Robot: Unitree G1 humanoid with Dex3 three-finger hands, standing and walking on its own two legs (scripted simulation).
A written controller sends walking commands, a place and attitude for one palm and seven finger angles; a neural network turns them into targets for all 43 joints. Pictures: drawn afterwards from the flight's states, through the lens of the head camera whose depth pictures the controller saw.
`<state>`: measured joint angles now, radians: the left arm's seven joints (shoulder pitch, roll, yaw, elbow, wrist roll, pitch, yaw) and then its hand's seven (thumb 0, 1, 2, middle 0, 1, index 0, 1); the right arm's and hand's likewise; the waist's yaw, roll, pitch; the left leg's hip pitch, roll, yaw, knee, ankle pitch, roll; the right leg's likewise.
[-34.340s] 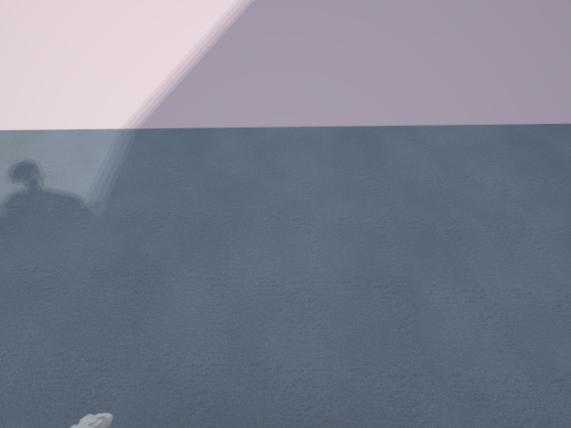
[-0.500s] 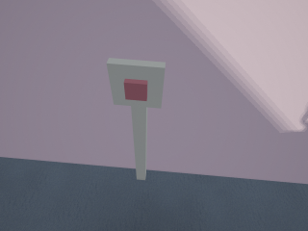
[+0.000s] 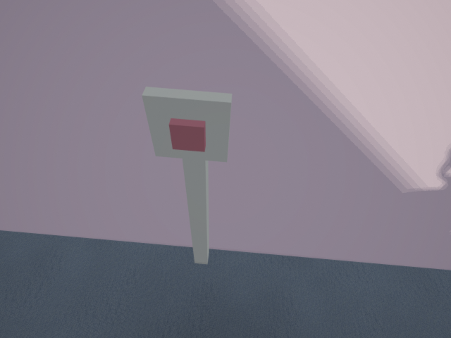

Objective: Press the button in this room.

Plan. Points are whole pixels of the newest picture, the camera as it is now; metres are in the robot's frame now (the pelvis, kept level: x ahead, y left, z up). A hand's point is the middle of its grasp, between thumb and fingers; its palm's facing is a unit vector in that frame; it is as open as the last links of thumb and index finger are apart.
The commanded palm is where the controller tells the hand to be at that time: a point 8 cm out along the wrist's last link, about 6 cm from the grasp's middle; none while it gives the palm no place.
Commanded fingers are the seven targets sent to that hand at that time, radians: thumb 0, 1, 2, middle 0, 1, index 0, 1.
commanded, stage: come to a stop and stand still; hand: left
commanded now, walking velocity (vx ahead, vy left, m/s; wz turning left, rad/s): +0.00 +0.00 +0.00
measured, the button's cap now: (188, 134) +0.50 +0.12 +0.07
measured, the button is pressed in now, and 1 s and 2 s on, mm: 0 0 0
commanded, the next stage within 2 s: look again from close up in 1.14 s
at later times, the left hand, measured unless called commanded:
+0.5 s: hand out of the picture +0.01 +0.14 -0.18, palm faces +0.03 -0.98 -0.19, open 7.3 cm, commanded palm none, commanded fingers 0.00 0.90 0.90 -0.20 -0.30 -0.20 -0.30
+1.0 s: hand out of the picture +0.00 +0.11 -0.18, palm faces +0.06 -0.98 -0.19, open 7.3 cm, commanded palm none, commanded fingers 0.00 0.90 0.90 -0.20 -0.30 -0.20 -0.30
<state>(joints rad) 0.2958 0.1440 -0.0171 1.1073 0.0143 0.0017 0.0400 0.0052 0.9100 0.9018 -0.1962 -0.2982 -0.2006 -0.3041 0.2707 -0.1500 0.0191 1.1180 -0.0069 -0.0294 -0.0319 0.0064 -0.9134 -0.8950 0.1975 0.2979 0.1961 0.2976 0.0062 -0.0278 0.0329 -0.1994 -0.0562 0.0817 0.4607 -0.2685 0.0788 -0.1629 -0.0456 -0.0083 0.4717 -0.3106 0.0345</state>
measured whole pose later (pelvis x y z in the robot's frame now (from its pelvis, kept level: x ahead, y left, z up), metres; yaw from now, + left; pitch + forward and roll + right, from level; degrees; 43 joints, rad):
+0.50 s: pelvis +0.01 -0.03 +0.00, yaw +0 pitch +0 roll +1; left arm 0.29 0.16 -0.01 1.10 0.01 -0.01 0.04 0.00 0.91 0.90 -0.20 -0.30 -0.20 -0.30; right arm 0.25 -0.16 0.02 1.14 -0.01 -0.03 -0.04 0.01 -0.92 -0.90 0.20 0.30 0.20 0.30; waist 0.01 -0.02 0.02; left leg -0.18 -0.02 0.06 0.46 -0.29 0.03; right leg -0.14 -0.01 -0.03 0.47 -0.33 -0.01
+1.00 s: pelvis +0.02 -0.06 +0.00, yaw +1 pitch +0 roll +1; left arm 0.31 0.15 -0.01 1.10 0.01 -0.01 0.04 0.01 0.91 0.90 -0.20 -0.30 -0.20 -0.30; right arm 0.26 -0.15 0.02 1.15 -0.01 -0.02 -0.04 0.00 -0.91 -0.90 0.20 0.30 0.20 0.30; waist 0.01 -0.02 0.02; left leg -0.17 0.01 0.03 0.45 -0.28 -0.01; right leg -0.12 0.03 -0.05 0.44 -0.33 -0.05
